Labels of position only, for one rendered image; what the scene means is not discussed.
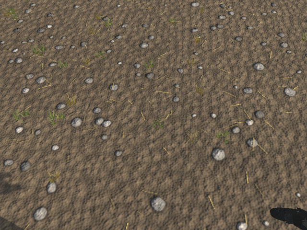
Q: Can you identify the right robot hand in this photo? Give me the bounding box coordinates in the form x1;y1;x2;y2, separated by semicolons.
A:
270;207;307;230

